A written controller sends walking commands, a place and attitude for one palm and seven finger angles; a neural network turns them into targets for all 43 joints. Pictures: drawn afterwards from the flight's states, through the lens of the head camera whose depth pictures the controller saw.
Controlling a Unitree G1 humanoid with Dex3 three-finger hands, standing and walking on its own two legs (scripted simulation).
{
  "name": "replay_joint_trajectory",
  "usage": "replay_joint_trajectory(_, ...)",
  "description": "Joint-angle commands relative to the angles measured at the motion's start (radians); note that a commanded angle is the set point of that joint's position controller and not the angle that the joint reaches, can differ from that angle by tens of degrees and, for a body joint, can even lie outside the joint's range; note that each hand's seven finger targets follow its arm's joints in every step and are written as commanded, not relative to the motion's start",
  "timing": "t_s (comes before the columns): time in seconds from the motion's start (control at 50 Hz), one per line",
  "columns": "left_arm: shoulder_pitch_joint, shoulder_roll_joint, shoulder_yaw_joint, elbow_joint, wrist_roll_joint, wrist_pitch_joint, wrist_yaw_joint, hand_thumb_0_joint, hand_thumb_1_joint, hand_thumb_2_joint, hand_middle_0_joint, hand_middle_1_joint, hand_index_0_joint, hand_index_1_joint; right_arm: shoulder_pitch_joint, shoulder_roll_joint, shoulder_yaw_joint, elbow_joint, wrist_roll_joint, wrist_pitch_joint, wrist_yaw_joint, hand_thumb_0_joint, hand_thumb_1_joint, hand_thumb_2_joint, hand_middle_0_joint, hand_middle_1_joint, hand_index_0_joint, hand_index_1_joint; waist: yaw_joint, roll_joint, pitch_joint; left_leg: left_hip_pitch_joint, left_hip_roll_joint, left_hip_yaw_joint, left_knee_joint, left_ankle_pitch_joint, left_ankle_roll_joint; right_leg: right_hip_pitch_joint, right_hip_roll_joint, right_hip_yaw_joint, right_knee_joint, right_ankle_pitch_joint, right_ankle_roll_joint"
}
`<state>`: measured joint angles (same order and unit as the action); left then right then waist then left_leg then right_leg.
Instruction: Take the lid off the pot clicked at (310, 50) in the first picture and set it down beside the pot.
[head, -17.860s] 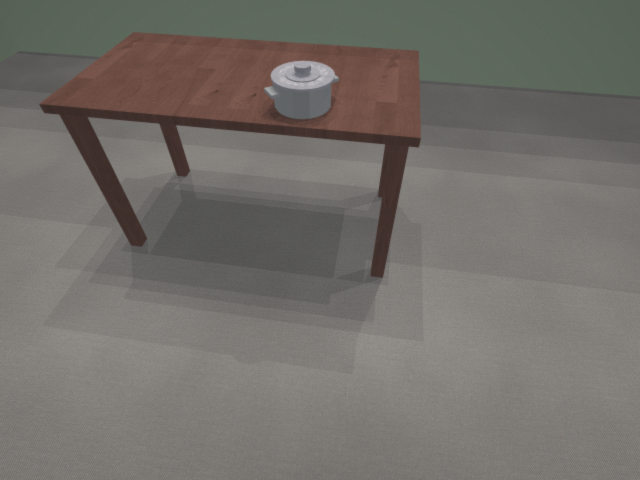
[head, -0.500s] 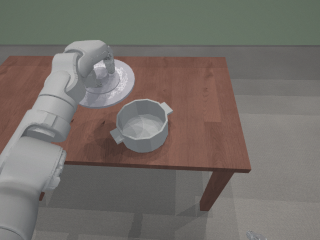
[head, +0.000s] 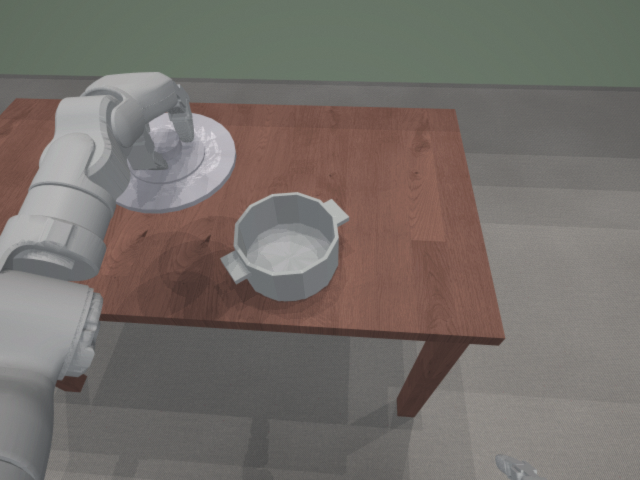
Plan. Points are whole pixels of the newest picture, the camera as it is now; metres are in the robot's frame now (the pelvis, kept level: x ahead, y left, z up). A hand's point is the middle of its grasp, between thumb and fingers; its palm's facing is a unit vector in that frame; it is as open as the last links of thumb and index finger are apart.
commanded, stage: move the lid sideways beside the pot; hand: left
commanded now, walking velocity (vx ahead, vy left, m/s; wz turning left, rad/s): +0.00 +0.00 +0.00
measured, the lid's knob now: (162, 144) +0.50 +0.20 +0.14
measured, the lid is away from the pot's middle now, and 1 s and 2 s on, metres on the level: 0.15 0.24 0.23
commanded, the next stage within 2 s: lower the lid onto the table in 0.76 s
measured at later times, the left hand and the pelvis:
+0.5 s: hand (97, 145) +0.48 +0.26 +0.17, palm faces -0.34 -0.04 -0.94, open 7.7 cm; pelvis +0.00 +0.00 +0.00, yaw +0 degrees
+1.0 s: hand (75, 151) +0.47 +0.29 +0.16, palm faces -0.34 -0.05 -0.94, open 7.7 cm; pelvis +0.00 +0.02 +0.00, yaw +1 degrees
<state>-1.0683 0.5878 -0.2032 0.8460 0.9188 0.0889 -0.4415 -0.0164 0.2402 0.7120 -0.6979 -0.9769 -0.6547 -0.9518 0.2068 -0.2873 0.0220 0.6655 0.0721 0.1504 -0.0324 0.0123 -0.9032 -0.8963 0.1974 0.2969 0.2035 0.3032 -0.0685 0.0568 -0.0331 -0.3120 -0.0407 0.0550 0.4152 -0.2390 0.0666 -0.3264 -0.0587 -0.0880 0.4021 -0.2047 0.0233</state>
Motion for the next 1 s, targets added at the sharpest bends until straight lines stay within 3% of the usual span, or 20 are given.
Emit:
replay_joint_trajectory(0.0, -0.598, 0.315, 0.125, -0.160, 0.013, -0.020, 0.049, 0.000, 0.674, 0.916, -0.880, -1.070, -0.850, -1.050, 0.011, -0.146, -0.047, -0.100, 0.004, -0.019, -0.020, 0.000, -0.900, -0.900, 0.200, 0.300, 0.200, 0.300, -0.017, -0.034, -0.440, 0.239, 0.023, -0.091, 0.014, 0.428, 0.010, 0.127, 0.049, 0.037, -0.002, 0.335, -0.065)
replay_joint_trajectory(0.06, -0.606, 0.357, 0.144, -0.162, 0.014, -0.041, 0.046, 0.000, 0.674, 0.916, -0.880, -1.070, -0.850, -1.050, 0.012, -0.151, -0.047, -0.101, 0.005, -0.012, -0.024, 0.000, -0.900, -0.900, 0.200, 0.300, 0.200, 0.300, -0.014, -0.016, -0.455, 0.236, 0.024, -0.092, 0.016, 0.435, 0.012, 0.136, 0.048, 0.040, -0.002, 0.341, -0.065)
replay_joint_trajectory(0.1, -0.616, 0.333, 0.126, -0.210, 0.011, -0.056, 0.041, 0.000, 0.674, 0.916, -0.880, -1.070, -0.850, -1.050, 0.010, -0.145, -0.052, -0.107, 0.003, -0.013, -0.022, 0.000, -0.900, -0.900, 0.200, 0.300, 0.200, 0.300, -0.017, 0.033, -0.479, 0.282, 0.026, -0.098, 0.029, 0.504, 0.011, 0.116, 0.048, 0.039, 0.000, 0.354, -0.065)
replay_joint_trajectory(0.18, -0.551, 0.379, 0.158, -0.104, 0.002, -0.066, 0.030, 0.000, 0.674, 0.916, -0.880, -1.070, -0.850, -1.050, 0.030, -0.159, -0.050, -0.091, 0.008, 0.002, -0.024, 0.000, -0.900, -0.900, 0.200, 0.300, 0.200, 0.300, -0.018, -0.028, -0.425, 0.222, 0.026, -0.089, 0.023, 0.441, 0.015, 0.120, 0.052, 0.032, -0.007, 0.337, -0.063)
replay_joint_trajectory(0.28, -0.606, 0.386, 0.151, -0.196, 0.009, -0.098, 0.030, 0.000, 0.674, 0.916, -0.880, -1.070, -0.850, -1.050, 0.026, -0.154, -0.057, -0.092, 0.006, 0.003, -0.022, 0.000, -0.900, -0.900, 0.200, 0.300, 0.200, 0.300, -0.022, 0.064, -0.474, 0.299, 0.032, -0.110, 0.039, 0.546, 0.011, 0.087, 0.056, 0.032, -0.006, 0.335, -0.065)
replay_joint_trajectory(0.32, -0.559, 0.452, 0.208, -0.181, -0.001, -0.109, 0.032, 0.000, 0.674, 0.916, -0.880, -1.070, -0.850, -1.050, 0.041, -0.168, -0.061, -0.089, 0.003, 0.005, -0.021, 0.000, -0.900, -0.900, 0.200, 0.300, 0.200, 0.300, -0.013, 0.045, -0.489, 0.301, 0.034, -0.113, 0.048, 0.595, 0.012, 0.101, 0.056, 0.034, -0.004, 0.359, -0.066)
replay_joint_trajectory(0.36, -0.527, 0.415, 0.179, -0.076, 0.000, -0.106, 0.023, 0.000, 0.674, 0.916, -0.880, -1.070, -0.850, -1.050, 0.043, -0.164, -0.055, -0.077, 0.008, 0.012, -0.025, 0.000, -0.900, -0.900, 0.200, 0.300, 0.200, 0.300, -0.021, -0.006, -0.422, 0.245, 0.032, -0.102, 0.037, 0.502, 0.014, 0.090, 0.058, 0.026, -0.014, 0.326, -0.061)
replay_joint_trajectory(0.38, -0.526, 0.437, 0.186, -0.071, -0.002, -0.107, 0.023, 0.000, 0.674, 0.916, -0.880, -1.070, -0.850, -1.050, 0.045, -0.170, -0.054, -0.076, 0.011, 0.015, -0.026, 0.000, -0.900, -0.900, 0.200, 0.300, 0.200, 0.300, -0.016, -0.018, -0.414, 0.217, 0.031, -0.093, 0.027, 0.453, 0.016, 0.109, 0.055, 0.028, -0.016, 0.322, -0.061)
replay_joint_trajectory(0.4, -0.545, 0.453, 0.189, -0.075, 0.001, -0.110, 0.022, 0.000, 0.674, 0.916, -0.880, -1.070, -0.850, -1.050, 0.040, -0.173, -0.054, -0.078, 0.013, 0.016, -0.029, 0.000, -0.900, -0.900, 0.200, 0.300, 0.200, 0.300, -0.017, -0.017, -0.411, 0.202, 0.028, -0.090, 0.021, 0.424, 0.016, 0.116, 0.054, 0.029, -0.018, 0.320, -0.063)
replay_joint_trajectory(0.46, -0.602, 0.510, 0.228, -0.183, 0.016, -0.138, 0.030, 0.000, 0.674, 0.916, -0.880, -1.070, -0.850, -1.050, 0.034, -0.168, -0.061, -0.086, 0.005, 0.013, -0.029, 0.000, -0.900, -0.900, 0.200, 0.300, 0.200, 0.300, -0.010, 0.063, -0.499, 0.281, 0.032, -0.105, 0.039, 0.541, 0.017, 0.123, 0.055, 0.035, -0.010, 0.353, -0.065)
replay_joint_trajectory(0.5, -0.517, 0.539, 0.258, -0.099, 0.008, -0.144, 0.024, 0.000, 0.674, 0.916, -0.880, -1.070, -0.850, -1.050, 0.042, -0.171, -0.057, -0.084, 0.008, 0.015, -0.032, 0.000, -0.900, -0.900, 0.200, 0.300, 0.200, 0.300, -0.005, 0.019, -0.472, 0.248, 0.032, -0.100, 0.040, 0.528, 0.021, 0.139, 0.055, 0.035, -0.013, 0.359, -0.061)
replay_joint_trajectory(0.58, -0.515, 0.517, 0.224, -0.081, 0.001, -0.156, 0.008, 0.000, 0.674, 0.916, -0.880, -1.070, -0.850, -1.050, 0.041, -0.178, -0.058, -0.077, 0.014, 0.029, -0.030, 0.000, -0.900, -0.900, 0.200, 0.300, 0.200, 0.300, -0.010, 0.010, -0.423, 0.221, 0.037, -0.097, 0.033, 0.494, 0.017, 0.110, 0.055, 0.025, -0.020, 0.329, -0.059)
replay_joint_trajectory(0.62, -0.546, 0.524, 0.216, -0.128, -0.001, -0.168, 0.007, 0.000, 0.674, 0.916, -0.880, -1.070, -0.850, -1.050, 0.038, -0.182, -0.063, -0.079, 0.014, 0.030, -0.031, 0.000, -0.900, -0.900, 0.200, 0.300, 0.200, 0.300, -0.016, 0.061, -0.445, 0.257, 0.038, -0.099, 0.045, 0.534, 0.015, 0.090, 0.052, 0.029, -0.020, 0.333, -0.062)
replay_joint_trajectory(0.64, -0.570, 0.509, 0.206, -0.171, 0.000, -0.174, 0.007, 0.000, 0.674, 0.916, -0.880, -1.070, -0.850, -1.050, 0.045, -0.174, -0.063, -0.079, 0.010, 0.031, -0.028, 0.000, -0.900, -0.900, 0.200, 0.300, 0.200, 0.300, -0.019, 0.075, -0.482, 0.298, 0.042, -0.112, 0.044, 0.581, 0.011, 0.077, 0.060, 0.027, -0.016, 0.322, -0.059)
replay_joint_trajectory(0.66, -0.571, 0.462, 0.176, -0.159, -0.005, -0.177, 0.000, 0.000, 0.674, 0.916, -0.880, -1.070, -0.850, -1.050, 0.041, -0.169, -0.065, -0.077, 0.009, 0.029, -0.028, 0.000, -0.900, -0.900, 0.200, 0.300, 0.200, 0.300, -0.027, 0.095, -0.461, 0.314, 0.043, -0.115, 0.052, 0.581, 0.011, 0.040, 0.062, 0.023, -0.025, 0.298, -0.059)
replay_joint_trajectory(0.72, -0.536, 0.523, 0.225, -0.132, -0.029, -0.190, -0.006, 0.000, 0.674, 0.916, -0.880, -1.070, -0.850, -1.050, 0.057, -0.186, -0.067, -0.063, 0.009, 0.031, -0.030, 0.000, -0.900, -0.900, 0.200, 0.300, 0.200, 0.300, -0.019, 0.063, -0.453, 0.286, 0.038, -0.109, 0.054, 0.554, 0.014, 0.061, 0.058, 0.023, -0.024, 0.312, -0.061)
replay_joint_trajectory(0.78, -0.591, 0.444, 0.157, -0.135, -0.027, -0.188, -0.011, 0.000, 0.674, 0.916, -0.880, -1.070, -0.850, -1.050, 0.059, -0.177, -0.066, -0.050, 0.012, 0.034, -0.029, 0.000, -0.900, -0.900, 0.200, 0.300, 0.200, 0.300, -0.034, 0.071, -0.420, 0.291, 0.045, -0.114, 0.045, 0.518, 0.006, 0.010, 0.064, 0.012, -0.030, 0.258, -0.059)
replay_joint_trajectory(0.88, -0.599, 0.463, 0.193, -0.172, -0.023, -0.201, 0.007, 0.000, 0.674, 0.916, -0.880, -1.070, -0.850, -1.050, 0.075, -0.172, -0.068, -0.050, 0.002, 0.021, -0.024, 0.000, -0.900, -0.900, 0.200, 0.300, 0.200, 0.300, -0.024, 0.118, -0.477, 0.354, 0.048, -0.138, 0.060, 0.628, -0.010, -0.006, 0.069, 0.010, -0.017, 0.263, -0.066)
replay_joint_trajectory(0.9, -0.575, 0.427, 0.171, -0.140, -0.023, -0.196, 0.007, 0.000, 0.674, 0.916, -0.880, -1.070, -0.850, -1.050, 0.074, -0.168, -0.067, -0.049, 0.002, 0.021, -0.022, 0.000, -0.900, -0.900, 0.200, 0.300, 0.200, 0.300, -0.028, 0.101, -0.466, 0.345, 0.046, -0.137, 0.061, 0.618, -0.012, -0.016, 0.070, 0.009, -0.017, 0.255, -0.064)
replay_joint_trajectory(0.98, -0.549, 0.411, 0.150, -0.029, -0.012, -0.174, 0.019, 0.000, 0.674, 0.916, -0.880, -1.070, -0.850, -1.050, 0.080, -0.179, -0.062, -0.041, 0.011, 0.030, -0.022, 0.000, -0.900, -0.900, 0.200, 0.300, 0.200, 0.300, -0.033, 0.009, -0.399, 0.240, 0.045, -0.118, 0.046, 0.493, -0.004, -0.003, 0.067, 0.011, -0.012, 0.244, -0.064)
